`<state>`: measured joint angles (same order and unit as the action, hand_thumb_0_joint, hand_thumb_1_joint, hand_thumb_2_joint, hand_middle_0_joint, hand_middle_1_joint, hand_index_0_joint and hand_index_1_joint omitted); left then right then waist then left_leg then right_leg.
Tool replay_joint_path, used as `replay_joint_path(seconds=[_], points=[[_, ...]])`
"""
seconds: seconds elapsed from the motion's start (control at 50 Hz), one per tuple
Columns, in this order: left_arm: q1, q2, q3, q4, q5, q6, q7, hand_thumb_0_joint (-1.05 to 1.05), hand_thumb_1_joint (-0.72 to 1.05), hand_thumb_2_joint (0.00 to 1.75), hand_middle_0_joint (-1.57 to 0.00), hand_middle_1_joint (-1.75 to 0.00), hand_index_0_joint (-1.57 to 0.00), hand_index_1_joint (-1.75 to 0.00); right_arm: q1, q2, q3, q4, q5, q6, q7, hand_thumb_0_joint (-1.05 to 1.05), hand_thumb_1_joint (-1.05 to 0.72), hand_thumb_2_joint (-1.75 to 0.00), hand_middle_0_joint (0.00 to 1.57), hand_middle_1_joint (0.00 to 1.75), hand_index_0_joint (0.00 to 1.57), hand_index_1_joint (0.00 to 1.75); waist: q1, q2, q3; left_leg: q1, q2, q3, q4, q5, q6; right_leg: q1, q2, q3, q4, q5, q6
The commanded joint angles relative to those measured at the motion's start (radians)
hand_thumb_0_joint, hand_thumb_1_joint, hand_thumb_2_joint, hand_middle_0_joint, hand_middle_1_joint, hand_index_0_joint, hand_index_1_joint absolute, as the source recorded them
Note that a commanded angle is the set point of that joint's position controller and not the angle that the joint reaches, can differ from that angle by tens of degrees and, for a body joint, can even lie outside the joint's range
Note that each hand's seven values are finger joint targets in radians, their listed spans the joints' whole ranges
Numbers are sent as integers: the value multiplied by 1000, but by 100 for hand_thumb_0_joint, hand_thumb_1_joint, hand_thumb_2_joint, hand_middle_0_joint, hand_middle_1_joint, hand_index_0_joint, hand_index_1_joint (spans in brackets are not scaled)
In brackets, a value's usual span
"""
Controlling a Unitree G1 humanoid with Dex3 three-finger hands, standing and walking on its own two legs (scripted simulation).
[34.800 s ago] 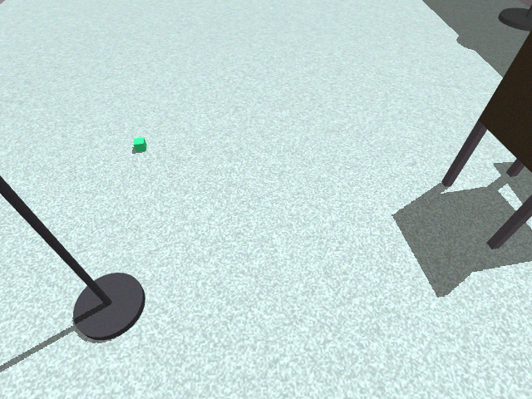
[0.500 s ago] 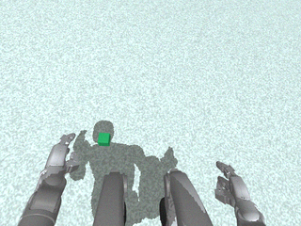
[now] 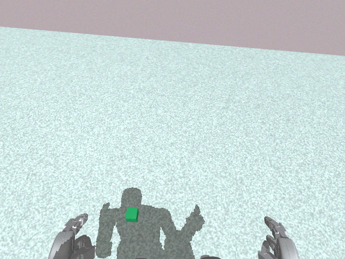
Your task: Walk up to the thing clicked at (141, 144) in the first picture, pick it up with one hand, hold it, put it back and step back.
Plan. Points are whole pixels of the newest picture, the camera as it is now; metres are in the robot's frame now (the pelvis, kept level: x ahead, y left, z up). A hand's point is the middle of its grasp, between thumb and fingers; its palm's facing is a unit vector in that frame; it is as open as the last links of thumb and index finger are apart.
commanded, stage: home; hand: left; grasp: from above
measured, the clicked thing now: (132, 214) +0.45 +0.18 -0.68
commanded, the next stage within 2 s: none
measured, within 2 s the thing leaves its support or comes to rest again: neither
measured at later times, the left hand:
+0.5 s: hand (90, 257) +0.16 +0.18 -0.04, palm faces +0.06 -0.98 -0.20, open 7.4 cm
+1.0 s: hand (90, 256) +0.16 +0.18 -0.04, palm faces +0.04 -0.98 -0.20, open 7.4 cm
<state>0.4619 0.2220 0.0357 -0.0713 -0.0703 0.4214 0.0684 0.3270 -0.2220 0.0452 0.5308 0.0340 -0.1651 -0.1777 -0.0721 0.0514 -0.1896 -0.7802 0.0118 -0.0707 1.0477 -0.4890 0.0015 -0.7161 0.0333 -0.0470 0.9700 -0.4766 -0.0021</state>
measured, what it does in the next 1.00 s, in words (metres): stands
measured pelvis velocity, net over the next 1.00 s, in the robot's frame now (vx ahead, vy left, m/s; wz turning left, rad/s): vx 0.00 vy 0.00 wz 0.00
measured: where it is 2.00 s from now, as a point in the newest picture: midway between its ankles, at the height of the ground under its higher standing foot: outside the picture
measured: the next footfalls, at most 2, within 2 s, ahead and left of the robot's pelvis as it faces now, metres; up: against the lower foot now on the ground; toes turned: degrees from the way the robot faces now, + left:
none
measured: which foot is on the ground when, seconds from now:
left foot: down 0.00-1.00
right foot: down 0.00-1.00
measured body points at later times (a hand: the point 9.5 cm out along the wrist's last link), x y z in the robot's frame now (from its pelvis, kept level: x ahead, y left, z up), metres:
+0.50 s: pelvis +0.00 +0.00 +0.01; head +0.02 +0.00 +0.46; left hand +0.16 +0.23 -0.02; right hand +0.17 -0.24 -0.05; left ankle +0.01 +0.11 -0.67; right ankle +0.00 -0.12 -0.67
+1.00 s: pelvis +0.00 +0.00 +0.01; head +0.02 +0.01 +0.46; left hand +0.16 +0.23 -0.02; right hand +0.16 -0.24 -0.05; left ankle +0.01 +0.11 -0.67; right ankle +0.00 -0.12 -0.67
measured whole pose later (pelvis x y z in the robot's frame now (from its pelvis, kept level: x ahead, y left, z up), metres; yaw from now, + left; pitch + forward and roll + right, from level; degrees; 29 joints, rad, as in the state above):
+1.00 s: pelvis +0.00 +0.00 +0.01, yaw +0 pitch +10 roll -3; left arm 0.50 0.23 0.03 -0.11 -0.05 0.44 0.02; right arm 0.30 -0.22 0.04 0.54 0.01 -0.25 -0.18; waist -0.04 0.05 -0.17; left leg -0.69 0.01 -0.06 1.01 -0.48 0.00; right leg -0.63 0.03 -0.04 0.94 -0.47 0.00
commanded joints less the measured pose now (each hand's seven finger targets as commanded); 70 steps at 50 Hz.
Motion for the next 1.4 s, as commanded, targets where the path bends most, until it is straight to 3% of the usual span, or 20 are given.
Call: replay_joint_path(seconds=[0.0, 0.06, 0.18, 0.32, 0.52, 0.64, 0.72, 0.9, 1.02, 1.1, 1.38], points=[[23, 90, 42, -222, 12, -28, -8, 0, 90, 90, -20, -30, -20, -30, -69, -102, -50, -165, -11, -72, -22, 0, -90, -90, 20, 30, 20, 30, 13, -4, -69, 179, -21, 16, -187, 258, 23, 112, 7, -4, -188, 245, -9], [30, 94, 45, -229, 10, -22, -23, 0, 90, 90, -20, -30, -20, -30, -80, -110, -52, -169, -16, -85, -22, 0, -90, -90, 20, 30, 20, 30, 19, -19, -15, 173, -20, 17, -217, 200, 23, 104, 8, -13, -210, 182, -6], [5, 97, 46, -215, 18, -21, -43, 0, 90, 90, -20, -30, -20, -30, -90, -122, -57, -163, -22, -113, -20, 0, -90, -90, 20, 30, 20, 30, 17, -15, 2, 191, -15, 9, -227, 206, 19, 100, 5, -19, -198, 175, -7], [8, 109, 55, -250, 23, -26, -45, 0, 90, 90, -20, -30, -20, -30, -94, -121, -58, -161, -28, -129, -15, 0, -90, -90, 20, 30, 20, 30, 28, 19, -64, 222, -21, 18, -204, 264, 15, 133, 0, -7, -186, 235, -7], [14, 110, 53, -244, 24, -25, -39, 0, 90, 90, -20, -30, -20, -30, -99, -121, -56, -155, -27, -133, -19, 0, -90, -90, 20, 30, 20, 30, 32, -6, -67, 205, -24, 22, -200, 239, 21, 138, -4, 0, -195, 226, -3], [11, 106, 53, -234, 19, -26, -42, 0, 90, 90, -20, -30, -20, -30, -106, -121, -56, -156, -25, -134, -17, 0, -90, -90, 20, 30, 20, 30, 35, 0, -17, 180, -20, 12, -227, 156, 17, 110, 1, -7, -200, 146, -2], [30, 109, 53, -245, 18, -26, -41, 0, 90, 90, -20, -30, -20, -30, -94, -121, -60, -157, -24, -133, -19, 0, -90, -90, 20, 30, 20, 30, 37, -6, -73, 202, -21, 19, -200, 230, 18, 131, -1, -1, -189, 213, -3], [7, 110, 56, -238, 21, -29, -44, 0, 90, 90, -20, -30, -20, -30, -99, -122, -60, -153, -26, -137, -19, 0, -90, -90, 20, 30, 20, 30, 33, 8, -11, 181, -13, 8, -229, 157, 12, 99, 4, -7, -192, 142, -2], [14, 110, 54, -247, 19, -25, -42, 0, 90, 90, -20, -30, -20, -30, -95, -122, -60, -151, -25, -136, -19, 0, -90, -90, 20, 30, 20, 30, 33, -7, -66, 200, -16, 13, -205, 231, 17, 131, 3, -4, -182, 202, -6], [16, 106, 52, -225, 22, -24, -45, 0, 90, 90, -20, -30, -20, -30, -94, -121, -62, -148, -27, -133, -19, 0, -90, -90, 20, 30, 20, 30, 32, 10, -30, 192, -13, 12, -215, 220, 11, 110, 4, -5, -178, 190, -5], [13, 104, 47, -234, 23, -27, -43, 0, 90, 90, -20, -30, -20, -30, -96, -119, -60, -157, -26, -133, -18, 0, -90, -90, 20, 30, 20, 30, 32, -4, -35, 180, -18, 16, -208, 196, 17, 112, -1, 0, -185, 181, -4]])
